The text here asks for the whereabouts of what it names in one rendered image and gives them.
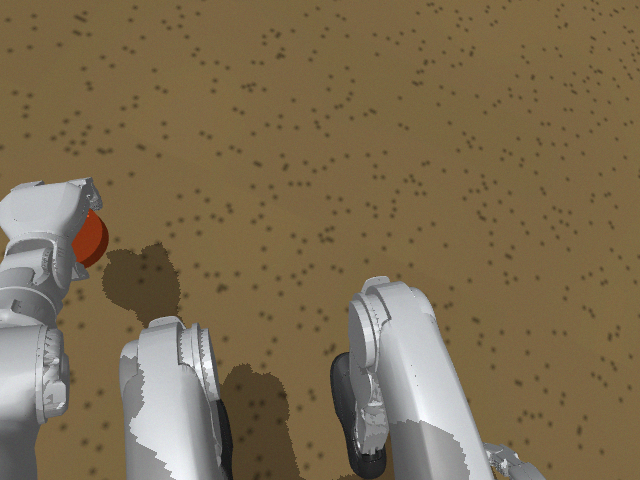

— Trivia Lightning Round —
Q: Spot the left robot arm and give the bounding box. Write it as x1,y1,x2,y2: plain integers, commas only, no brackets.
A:
0,232,74,480

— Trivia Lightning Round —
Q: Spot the left robot foot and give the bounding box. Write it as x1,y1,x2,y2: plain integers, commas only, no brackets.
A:
216,398,233,480

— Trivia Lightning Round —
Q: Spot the left robot hand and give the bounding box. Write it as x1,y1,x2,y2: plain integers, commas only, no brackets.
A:
0,177,103,281

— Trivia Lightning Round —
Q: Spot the right robot foot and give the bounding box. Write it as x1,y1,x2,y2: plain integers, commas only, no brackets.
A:
330,352,387,480

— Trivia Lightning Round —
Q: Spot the right robot hand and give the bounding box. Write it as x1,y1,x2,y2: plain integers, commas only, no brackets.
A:
482,442,547,480

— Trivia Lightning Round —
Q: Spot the tin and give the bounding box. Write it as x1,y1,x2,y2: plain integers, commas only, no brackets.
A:
71,208,109,269

